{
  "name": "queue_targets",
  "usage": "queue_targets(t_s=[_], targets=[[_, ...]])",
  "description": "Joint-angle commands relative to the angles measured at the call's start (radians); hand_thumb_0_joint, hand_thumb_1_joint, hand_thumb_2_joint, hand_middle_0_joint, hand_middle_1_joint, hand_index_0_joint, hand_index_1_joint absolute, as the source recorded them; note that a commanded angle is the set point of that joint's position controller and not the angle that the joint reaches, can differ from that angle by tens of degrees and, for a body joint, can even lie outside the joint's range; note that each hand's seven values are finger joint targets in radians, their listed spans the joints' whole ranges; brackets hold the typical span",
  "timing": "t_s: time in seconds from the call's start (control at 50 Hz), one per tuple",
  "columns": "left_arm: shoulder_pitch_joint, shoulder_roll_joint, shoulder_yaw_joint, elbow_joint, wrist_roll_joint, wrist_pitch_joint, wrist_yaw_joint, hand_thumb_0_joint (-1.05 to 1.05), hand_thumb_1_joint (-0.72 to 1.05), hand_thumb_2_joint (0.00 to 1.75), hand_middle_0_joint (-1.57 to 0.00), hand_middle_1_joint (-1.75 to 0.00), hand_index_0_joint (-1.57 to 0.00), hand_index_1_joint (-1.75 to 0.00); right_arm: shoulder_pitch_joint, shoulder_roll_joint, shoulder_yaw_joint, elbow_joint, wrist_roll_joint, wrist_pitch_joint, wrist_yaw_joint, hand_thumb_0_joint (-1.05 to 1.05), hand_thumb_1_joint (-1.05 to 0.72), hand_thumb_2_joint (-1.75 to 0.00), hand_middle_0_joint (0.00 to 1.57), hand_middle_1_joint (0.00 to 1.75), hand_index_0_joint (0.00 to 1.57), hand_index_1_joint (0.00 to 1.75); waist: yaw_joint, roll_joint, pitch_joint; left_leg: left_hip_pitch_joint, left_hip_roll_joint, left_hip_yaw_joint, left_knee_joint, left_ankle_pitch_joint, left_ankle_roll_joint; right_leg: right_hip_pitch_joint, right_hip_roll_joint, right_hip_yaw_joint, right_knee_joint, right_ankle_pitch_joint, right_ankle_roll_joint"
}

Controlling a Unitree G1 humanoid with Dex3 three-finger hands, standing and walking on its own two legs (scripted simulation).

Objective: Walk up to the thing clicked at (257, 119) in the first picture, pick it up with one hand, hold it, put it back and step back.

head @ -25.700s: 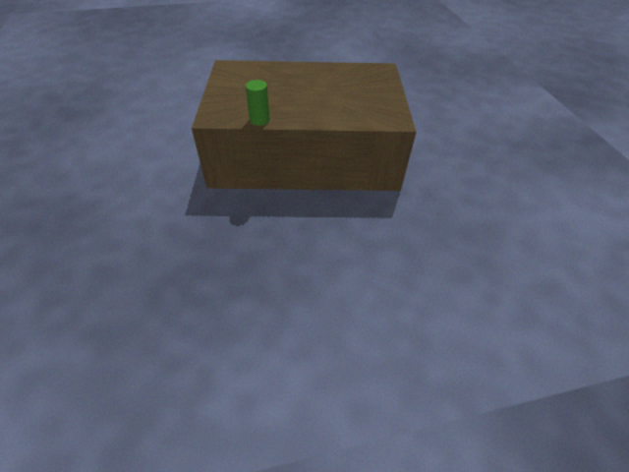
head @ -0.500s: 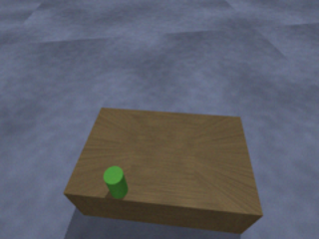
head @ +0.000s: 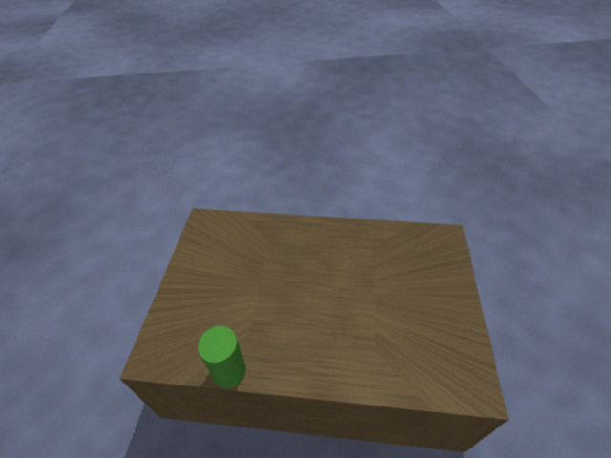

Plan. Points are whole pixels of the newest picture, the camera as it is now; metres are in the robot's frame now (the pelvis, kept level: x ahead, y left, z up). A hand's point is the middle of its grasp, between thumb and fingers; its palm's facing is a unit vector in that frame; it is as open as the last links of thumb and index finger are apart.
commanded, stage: stand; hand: left
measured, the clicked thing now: (223, 358) +0.40 +0.21 -0.37
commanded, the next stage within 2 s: none
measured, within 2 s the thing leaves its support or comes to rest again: neither
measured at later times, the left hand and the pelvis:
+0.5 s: hand out of the picture +0.07 +0.25 -0.15, palm faces -0.01 -0.93 -0.36, open 8.8 cm; pelvis +0.00 +0.00 +0.00, yaw +0 degrees
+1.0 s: hand out of the picture +0.07 +0.25 -0.15, palm faces -0.02 -0.93 -0.36, open 7.4 cm; pelvis +0.00 -0.01 +0.00, yaw -1 degrees
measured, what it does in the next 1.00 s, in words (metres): stands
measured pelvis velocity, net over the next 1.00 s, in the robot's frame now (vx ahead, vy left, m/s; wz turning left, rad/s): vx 0.00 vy -0.01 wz -0.02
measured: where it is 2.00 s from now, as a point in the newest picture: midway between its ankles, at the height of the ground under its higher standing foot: outside the picture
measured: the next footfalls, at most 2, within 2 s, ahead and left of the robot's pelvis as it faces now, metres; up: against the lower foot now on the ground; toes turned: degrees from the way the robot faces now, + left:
none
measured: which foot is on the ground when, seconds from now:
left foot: down 0.00-1.00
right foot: down 0.00-1.00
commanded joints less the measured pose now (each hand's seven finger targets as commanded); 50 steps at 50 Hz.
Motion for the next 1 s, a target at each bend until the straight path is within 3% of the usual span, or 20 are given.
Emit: queue_targets(t_s=[0.0, 0.04, 0.06, 0.22, 0.36, 0.62, 0.74, 0.82, 0.92, 0.98], targets=[[-0.039, 0.223, 0.04, -0.048, 0.001, -0.014, 0.011, 0.0, -0.56, 0.05, -0.05, -0.05, -0.05, -0.05, -0.019, -0.188, -0.042, -0.047, 0.002, -0.014, -0.017, 0.0, -0.9, -0.9, 0.2, 0.3, 0.2, 0.3, 0.001, -0.038, -0.073, -0.065, 0.114, -0.059, -0.054, 0.239, 0.022, 0.106, -0.1, 0.099, -0.032, 0.216, -0.02], [-0.036, 0.219, 0.04, -0.049, 0.0, -0.014, 0.01, 0.0, -0.4, 0.21, -0.2, -0.21, -0.2, -0.21, -0.022, -0.192, -0.042, -0.047, 0.003, -0.015, -0.017, 0.0, -0.9, -0.9, 0.2, 0.3, 0.2, 0.3, 0.004, -0.028, -0.075, -0.073, 0.109, -0.056, -0.054, 0.251, 0.02, 0.115, -0.098, 0.095, -0.033, 0.231, -0.018], [-0.038, 0.224, 0.041, -0.051, 0.001, -0.014, 0.009, 0.0, -0.32, 0.29, -0.2, -0.29, -0.2, -0.29, -0.021, -0.19, -0.043, -0.046, 0.003, -0.016, -0.017, 0.0, -0.9, -0.9, 0.2, 0.3, 0.2, 0.3, 0.003, -0.036, -0.076, -0.068, 0.11, -0.057, -0.061, 0.246, 0.018, 0.11, -0.099, 0.095, -0.035, 0.217, -0.018], [-0.039, 0.227, 0.045, -0.053, 0.0, -0.019, 0.007, 0.0, 0.32, 0.9, -0.2, -0.3, -0.2, -0.3, -0.027, -0.189, -0.046, -0.044, 0.001, -0.012, -0.01, 0.0, -0.9, -0.9, 0.2, 0.3, 0.2, 0.3, 0.003, -0.043, -0.05, -0.096, 0.104, -0.055, -0.071, 0.143, 0.024, 0.102, -0.097, 0.106, -0.061, 0.14, -0.018], [-0.033, 0.229, 0.046, -0.057, 0.001, -0.024, 0.007, 0.0, 0.88, 0.9, -0.2, -0.3, -0.2, -0.3, -0.026, -0.194, -0.049, -0.049, 0.002, -0.014, -0.008, 0.0, -0.9, -0.9, 0.2, 0.3, 0.2, 0.3, -0.004, -0.043, -0.075, -0.066, 0.112, -0.051, -0.055, 0.175, 0.031, 0.103, -0.104, 0.111, -0.055, 0.199, -0.028], [-0.026, 0.235, 0.05, -0.055, 0.0, -0.019, 0.0, 0.0, 0.9, 0.9, -0.2, -0.3, -0.2, -0.3, -0.019, -0.194, -0.045, -0.042, 0.001, -0.015, -0.006, 0.0, -0.9, -0.9, 0.2, 0.3, 0.2, 0.3, 0.001, -0.04, -0.031, -0.097, 0.109, -0.058, -0.076, 0.09, 0.03, 0.074, -0.094, 0.118, -0.07, 0.079, -0.022], [-0.022, 0.232, 0.05, -0.061, -0.001, -0.022, 0.001, 0.0, 0.9, 0.9, -0.2, -0.3, -0.2, -0.3, -0.017, -0.195, -0.046, -0.043, 0.002, -0.017, -0.005, 0.0, -0.9, -0.9, 0.2, 0.3, 0.2, 0.3, -0.002, -0.033, -0.048, -0.085, 0.112, -0.055, -0.068, 0.115, 0.03, 0.083, -0.101, 0.122, -0.062, 0.144, -0.026], [-0.02, 0.235, 0.049, -0.062, -0.003, -0.023, 0.0, 0.0, 0.9, 0.9, -0.2, -0.3, -0.2, -0.3, -0.019, -0.194, -0.047, -0.042, 0.002, -0.015, -0.003, 0.0, -0.9, -0.9, 0.2, 0.3, 0.2, 0.3, 0.0, -0.04, -0.052, -0.073, 0.113, -0.055, -0.066, 0.11, 0.029, 0.071, -0.096, 0.124, -0.064, 0.107, -0.027], [-0.017, 0.24, 0.05, -0.065, -0.004, -0.025, -0.001, 0.0, 0.9, 0.9, -0.2, -0.3, -0.2, -0.3, -0.015, -0.197, -0.045, -0.043, 0.003, -0.02, -0.004, 0.0, -0.9, -0.9, 0.2, 0.3, 0.2, 0.3, -0.004, -0.043, -0.064, -0.064, 0.119, -0.051, -0.065, 0.157, 0.03, 0.086, -0.103, 0.126, -0.05, 0.191, -0.029], [-0.018, 0.236, 0.048, -0.065, -0.005, -0.022, -0.001, 0.0, 0.9, 0.9, -0.2, -0.3, -0.2, -0.3, -0.01, -0.192, -0.043, -0.037, 0.003, -0.019, -0.005, 0.0, -0.9, -0.9, 0.2, 0.3, 0.2, 0.3, -0.004, -0.037, -0.059, -0.068, 0.117, -0.048, -0.067, 0.151, 0.028, 0.088, -0.102, 0.126, -0.052, 0.192, -0.03]])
